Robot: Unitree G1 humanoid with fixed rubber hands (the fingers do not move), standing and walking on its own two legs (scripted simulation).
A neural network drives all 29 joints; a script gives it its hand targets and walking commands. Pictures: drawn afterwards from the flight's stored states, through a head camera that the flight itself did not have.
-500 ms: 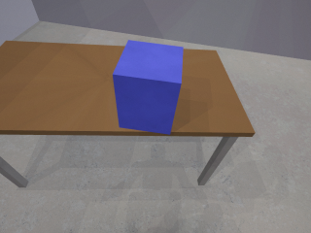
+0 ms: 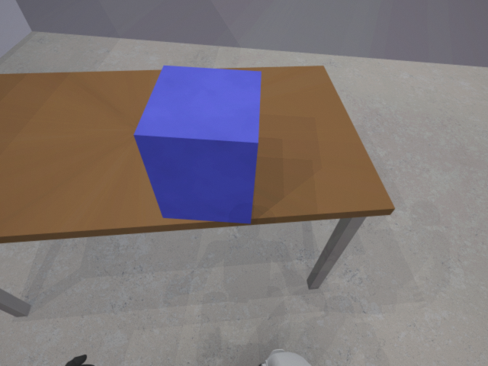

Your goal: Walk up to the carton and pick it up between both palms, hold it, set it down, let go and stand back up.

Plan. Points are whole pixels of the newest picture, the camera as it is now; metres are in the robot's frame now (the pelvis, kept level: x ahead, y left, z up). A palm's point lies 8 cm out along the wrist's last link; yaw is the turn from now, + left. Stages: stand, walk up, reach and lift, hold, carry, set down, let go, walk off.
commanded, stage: walk up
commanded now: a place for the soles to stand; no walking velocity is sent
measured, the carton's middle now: (209, 148) +0.54 +0.07 +0.02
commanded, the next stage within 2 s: reach and lift in 1.76 s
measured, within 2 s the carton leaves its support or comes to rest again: neither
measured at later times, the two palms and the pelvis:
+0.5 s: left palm out of the picture +0.11 +0.29 -0.10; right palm out of the picture +0.08 -0.32 -0.09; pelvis +0.01 -0.01 +0.01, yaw +0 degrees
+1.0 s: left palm out of the picture +0.14 +0.33 -0.10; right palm out of the picture +0.12 -0.28 -0.10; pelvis +0.07 +0.03 +0.01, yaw +2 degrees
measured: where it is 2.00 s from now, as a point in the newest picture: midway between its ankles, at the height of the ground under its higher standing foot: outside the picture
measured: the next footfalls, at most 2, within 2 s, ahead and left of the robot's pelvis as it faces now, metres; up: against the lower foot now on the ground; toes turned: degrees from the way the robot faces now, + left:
left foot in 0.94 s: +0.14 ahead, +0.15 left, +0.00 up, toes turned +2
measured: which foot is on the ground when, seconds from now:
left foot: down 0.00-0.66, up 0.68-0.92, down 0.94-1.00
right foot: down 0.00-1.00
